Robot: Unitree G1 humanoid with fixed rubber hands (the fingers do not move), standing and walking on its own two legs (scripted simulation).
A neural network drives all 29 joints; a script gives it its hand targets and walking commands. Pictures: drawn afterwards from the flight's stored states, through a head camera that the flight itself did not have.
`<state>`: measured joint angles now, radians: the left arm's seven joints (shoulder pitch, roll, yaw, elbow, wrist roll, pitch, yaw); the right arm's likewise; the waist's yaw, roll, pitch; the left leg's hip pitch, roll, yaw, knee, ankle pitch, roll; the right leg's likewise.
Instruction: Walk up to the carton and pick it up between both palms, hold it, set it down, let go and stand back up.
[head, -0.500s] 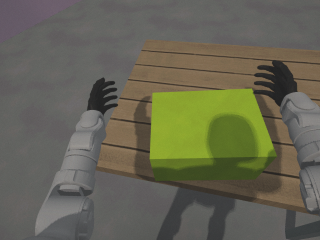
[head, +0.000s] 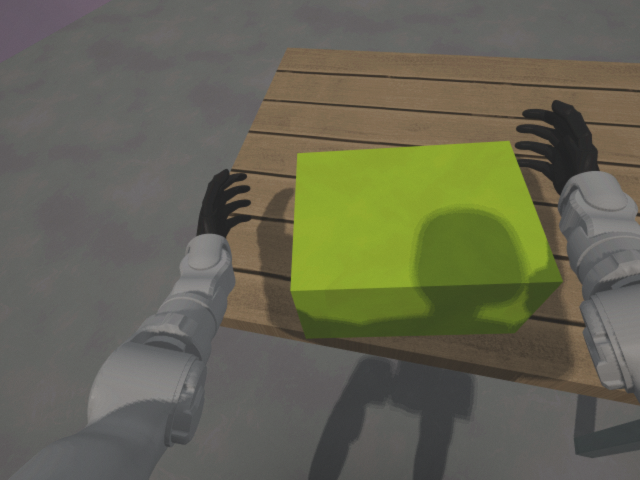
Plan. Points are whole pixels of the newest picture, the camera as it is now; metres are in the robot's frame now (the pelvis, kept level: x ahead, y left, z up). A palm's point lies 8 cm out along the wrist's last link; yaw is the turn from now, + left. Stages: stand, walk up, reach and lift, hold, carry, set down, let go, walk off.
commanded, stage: reach and lift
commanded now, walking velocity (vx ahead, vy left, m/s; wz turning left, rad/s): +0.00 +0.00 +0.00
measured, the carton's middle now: (404, 242) +0.46 +0.01 -0.02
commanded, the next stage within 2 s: none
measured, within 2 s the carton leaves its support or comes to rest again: neither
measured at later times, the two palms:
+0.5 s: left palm (256, 233) +0.41 +0.21 +0.03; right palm (563, 199) +0.50 -0.18 +0.06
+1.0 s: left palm (245, 236) +0.40 +0.22 +0.02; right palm (545, 201) +0.50 -0.16 +0.06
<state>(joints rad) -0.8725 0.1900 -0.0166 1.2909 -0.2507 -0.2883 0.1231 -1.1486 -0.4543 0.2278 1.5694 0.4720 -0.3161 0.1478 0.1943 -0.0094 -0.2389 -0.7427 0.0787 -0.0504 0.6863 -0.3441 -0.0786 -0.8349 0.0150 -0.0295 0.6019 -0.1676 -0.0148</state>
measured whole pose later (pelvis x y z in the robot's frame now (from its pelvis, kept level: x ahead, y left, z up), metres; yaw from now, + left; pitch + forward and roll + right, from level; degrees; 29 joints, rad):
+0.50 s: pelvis +0.01 +0.00 -0.01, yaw +0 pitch +27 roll +0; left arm -0.85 0.10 0.12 1.29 -0.20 -0.38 0.09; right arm -1.08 -0.42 0.23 1.49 0.38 -0.32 0.09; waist 0.17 0.01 -0.27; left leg -0.82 0.08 -0.03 0.73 -0.37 -0.07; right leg -0.94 0.01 -0.01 0.68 -0.21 -0.01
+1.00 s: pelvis +0.01 +0.00 -0.01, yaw +0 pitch +26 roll -1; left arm -0.84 0.09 0.17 1.28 -0.17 -0.42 0.13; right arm -1.08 -0.36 0.09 1.51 0.27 -0.35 0.06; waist 0.15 0.01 -0.26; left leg -0.81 0.08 -0.05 0.72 -0.36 -0.07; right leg -0.91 0.01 -0.03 0.64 -0.19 -0.01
